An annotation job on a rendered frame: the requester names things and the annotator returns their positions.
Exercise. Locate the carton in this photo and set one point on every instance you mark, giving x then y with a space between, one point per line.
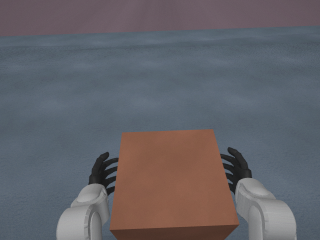
171 185

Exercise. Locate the robot left forearm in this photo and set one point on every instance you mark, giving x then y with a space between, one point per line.
86 216

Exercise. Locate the left robot hand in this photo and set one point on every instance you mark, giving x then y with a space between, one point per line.
99 174

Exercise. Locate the right robot hand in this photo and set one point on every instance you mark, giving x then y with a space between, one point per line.
239 169

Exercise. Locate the robot right forearm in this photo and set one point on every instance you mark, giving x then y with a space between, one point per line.
267 217

